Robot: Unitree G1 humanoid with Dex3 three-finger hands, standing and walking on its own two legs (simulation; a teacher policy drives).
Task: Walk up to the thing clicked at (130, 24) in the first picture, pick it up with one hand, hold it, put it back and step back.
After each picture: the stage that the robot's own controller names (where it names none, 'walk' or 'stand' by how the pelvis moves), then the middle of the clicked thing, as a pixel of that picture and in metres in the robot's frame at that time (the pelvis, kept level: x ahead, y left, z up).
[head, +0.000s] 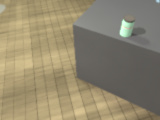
stand; (127, 26) +0.80 -0.23 -0.08
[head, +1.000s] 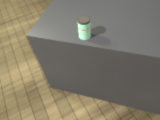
walk; (84, 28) +0.72 +0.06 -0.05
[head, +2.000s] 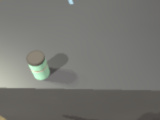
stand; (38, 65) +0.43 +0.21 -0.04
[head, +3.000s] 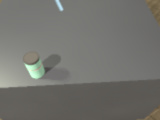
stand; (34, 65) +0.47 +0.25 -0.07
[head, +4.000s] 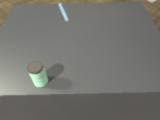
stand; (38, 74) +0.45 +0.25 -0.08
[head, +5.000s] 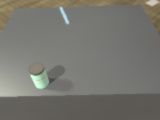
stand; (39, 75) +0.46 +0.24 -0.08
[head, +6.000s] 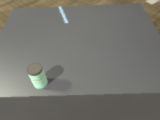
stand; (37, 76) +0.45 +0.25 -0.08
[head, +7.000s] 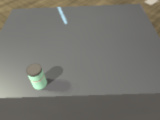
stand; (37, 76) +0.45 +0.25 -0.08
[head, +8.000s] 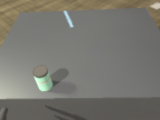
rise first; (43, 78) +0.45 +0.24 -0.08
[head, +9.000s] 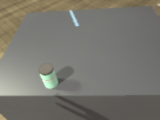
go down; (48, 76) +0.46 +0.23 -0.08
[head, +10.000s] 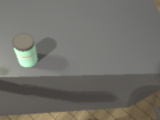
go down; (26, 51) +0.46 +0.20 -0.01
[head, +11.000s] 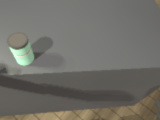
approach; (21, 49) +0.48 +0.22 -0.01
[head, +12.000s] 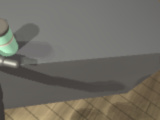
close in; (2, 38) +0.49 +0.23 +0.03
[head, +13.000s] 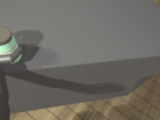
lift; (6, 45) +0.47 +0.22 +0.03
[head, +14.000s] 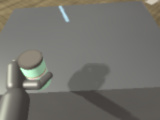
lift; (35, 70) +0.33 +0.17 +0.14
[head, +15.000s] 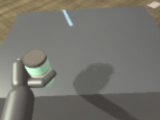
hold; (39, 69) +0.33 +0.17 +0.14
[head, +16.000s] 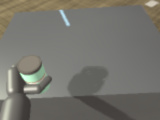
hold; (35, 75) +0.32 +0.18 +0.12
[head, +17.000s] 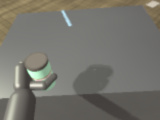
crouch; (41, 72) +0.33 +0.16 +0.12
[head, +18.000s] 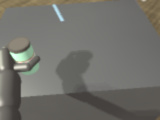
crouch; (24, 56) +0.41 +0.21 +0.11
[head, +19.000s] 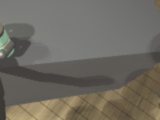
lower; out of the picture +0.48 +0.23 +0.01
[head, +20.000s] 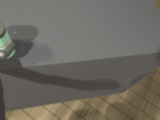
lower; out of the picture +0.48 +0.23 +0.03
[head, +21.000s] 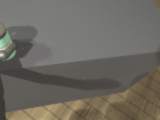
lower; out of the picture +0.48 +0.22 +0.03
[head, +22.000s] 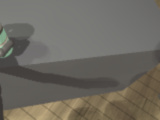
lower; out of the picture +0.49 +0.23 +0.03
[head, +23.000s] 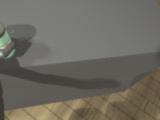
loosen; out of the picture +0.48 +0.23 +0.03
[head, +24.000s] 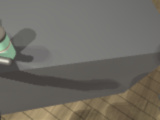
withdraw; out of the picture +0.48 +0.23 +0.02
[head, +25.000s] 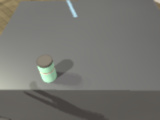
sink last; (47, 68) +0.46 +0.21 -0.04
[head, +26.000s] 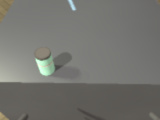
stand; (45, 61) +0.48 +0.21 -0.03
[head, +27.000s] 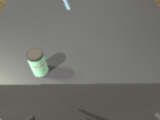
stand; (37, 62) +0.47 +0.23 -0.02
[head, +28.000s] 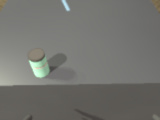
stand; (39, 63) +0.47 +0.22 -0.02
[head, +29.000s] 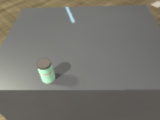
stand; (46, 70) +0.49 +0.22 -0.08
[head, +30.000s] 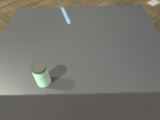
stand; (41, 74) +0.46 +0.24 -0.08
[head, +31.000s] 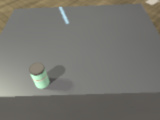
stand; (39, 75) +0.46 +0.24 -0.08
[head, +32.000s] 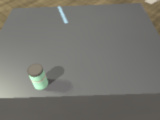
walk; (38, 76) +0.45 +0.25 -0.08
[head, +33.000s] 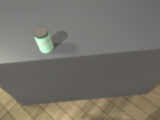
walk; (43, 40) +0.57 +0.23 -0.06
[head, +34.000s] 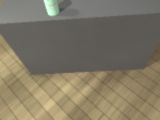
walk; (51, 3) +0.84 +0.22 -0.06
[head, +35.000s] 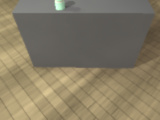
stand; (59, 0) +1.09 +0.22 -0.06
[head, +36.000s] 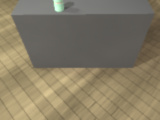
stand; (58, 2) +1.08 +0.21 -0.08
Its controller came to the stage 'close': yes
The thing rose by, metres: 0.21
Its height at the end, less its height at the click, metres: +0.00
